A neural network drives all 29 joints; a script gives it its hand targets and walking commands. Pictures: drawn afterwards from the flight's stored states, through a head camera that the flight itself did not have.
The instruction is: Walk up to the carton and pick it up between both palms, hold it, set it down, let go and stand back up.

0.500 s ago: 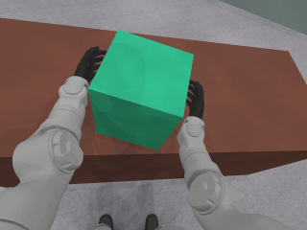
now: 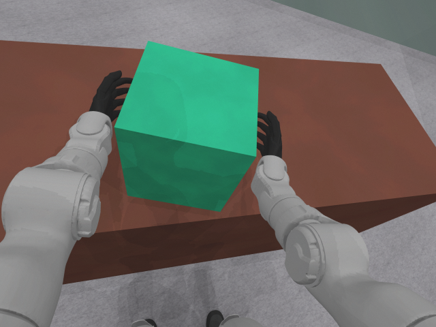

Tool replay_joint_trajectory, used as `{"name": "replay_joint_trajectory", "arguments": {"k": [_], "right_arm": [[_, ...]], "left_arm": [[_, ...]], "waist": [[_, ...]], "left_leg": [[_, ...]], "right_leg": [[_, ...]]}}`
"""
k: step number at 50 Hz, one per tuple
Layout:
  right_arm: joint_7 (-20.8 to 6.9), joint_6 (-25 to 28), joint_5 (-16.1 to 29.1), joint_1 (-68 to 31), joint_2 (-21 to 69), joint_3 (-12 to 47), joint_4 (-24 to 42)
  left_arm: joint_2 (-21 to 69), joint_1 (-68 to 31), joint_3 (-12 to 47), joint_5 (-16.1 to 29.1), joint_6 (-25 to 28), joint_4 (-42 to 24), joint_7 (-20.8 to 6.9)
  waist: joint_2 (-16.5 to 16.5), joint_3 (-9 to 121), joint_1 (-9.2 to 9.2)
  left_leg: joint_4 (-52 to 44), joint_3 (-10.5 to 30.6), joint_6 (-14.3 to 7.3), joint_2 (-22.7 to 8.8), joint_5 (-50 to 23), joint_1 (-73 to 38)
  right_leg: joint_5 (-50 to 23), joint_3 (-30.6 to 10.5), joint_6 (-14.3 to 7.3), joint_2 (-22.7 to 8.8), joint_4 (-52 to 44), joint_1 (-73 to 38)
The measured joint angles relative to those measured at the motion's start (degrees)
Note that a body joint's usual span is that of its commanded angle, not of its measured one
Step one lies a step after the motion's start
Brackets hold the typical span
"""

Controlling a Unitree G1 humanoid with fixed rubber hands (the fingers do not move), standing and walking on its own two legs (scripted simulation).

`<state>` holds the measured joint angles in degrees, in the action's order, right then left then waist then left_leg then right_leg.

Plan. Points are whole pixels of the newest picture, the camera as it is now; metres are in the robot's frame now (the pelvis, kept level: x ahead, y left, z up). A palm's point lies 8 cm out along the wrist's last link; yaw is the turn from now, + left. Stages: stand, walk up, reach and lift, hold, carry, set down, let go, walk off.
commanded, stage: set down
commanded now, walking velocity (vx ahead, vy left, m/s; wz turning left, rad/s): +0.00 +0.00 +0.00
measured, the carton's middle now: (188, 136) +0.47 -0.01 +0.00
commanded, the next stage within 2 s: none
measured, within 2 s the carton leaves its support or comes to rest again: neither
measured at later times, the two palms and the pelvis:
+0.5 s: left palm (64, 71) +0.48 +0.18 +0.14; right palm (308, 126) +0.39 -0.19 +0.13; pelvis -0.03 +0.01 +0.00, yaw +0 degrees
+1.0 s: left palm (64, 37) +0.50 +0.17 +0.19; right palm (331, 110) +0.40 -0.22 +0.16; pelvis +0.00 -0.02 +0.02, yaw +0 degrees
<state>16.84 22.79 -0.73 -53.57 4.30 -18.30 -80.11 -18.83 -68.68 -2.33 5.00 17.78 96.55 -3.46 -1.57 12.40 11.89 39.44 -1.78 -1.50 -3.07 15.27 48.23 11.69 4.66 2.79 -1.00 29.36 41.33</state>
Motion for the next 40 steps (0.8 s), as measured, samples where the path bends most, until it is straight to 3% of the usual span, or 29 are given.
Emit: {"name": "replay_joint_trajectory", "arguments": {"k": [11, 17, 22, 31, 40], "right_arm": [[-2.47, -5.40, 9.89, -2.29, -6.95, 5.99, 0.37], [-3.52, -11.22, 11.38, -2.96, -7.91, 8.26, 5.25], [-3.70, -16.77, 11.78, -5.07, -8.29, 9.85, 7.62], [-3.05, -23.41, 16.05, -9.77, -10.71, 14.48, 7.18], [-1.61, -24.85, 20.16, -7.62, -10.95, 18.09, 11.89]], "left_arm": [[-3.24, -1.41, 9.99, 8.20, -2.19, -0.76, 0.26], [-4.35, -2.42, 15.92, 14.65, -3.29, -1.89, -0.21], [-5.53, -5.71, 19.41, 18.11, -6.20, -1.58, -0.77], [-8.01, -9.32, 20.23, 18.18, -12.40, -0.70, -1.26], [-9.82, -5.32, 18.09, 16.97, -14.87, -6.02, -2.63]], "waist": [[0.20, 0.35, -0.21], [1.11, 0.58, 0.18], [-0.06, 0.55, 1.34], [-1.79, 0.48, 3.20], [-0.78, -1.89, 1.97]], "left_leg": [[1.16, 1.10, -0.62, 1.19, -0.83, 1.11], [0.47, 1.00, -1.26, 2.22, -1.76, 0.24], [-0.23, 0.72, -1.31, 2.44, -1.90, -2.09], [-2.22, 0.44, -1.03, 2.00, -1.28, -8.11], [-7.23, 0.46, -0.44, 2.15, -2.16, -15.33]], "right_leg": [[-1.20, -0.88, 0.16, -0.37, 1.03, 1.31], [-1.43, -1.08, 0.42, -1.28, 1.56, 0.94], [-1.26, -1.44, 0.43, -1.47, 1.75, -0.82], [-0.82, -1.71, -0.17, -0.95, -0.10, -6.41], [-1.58, -1.54, -0.21, -0.93, -4.68, -13.27]]}}
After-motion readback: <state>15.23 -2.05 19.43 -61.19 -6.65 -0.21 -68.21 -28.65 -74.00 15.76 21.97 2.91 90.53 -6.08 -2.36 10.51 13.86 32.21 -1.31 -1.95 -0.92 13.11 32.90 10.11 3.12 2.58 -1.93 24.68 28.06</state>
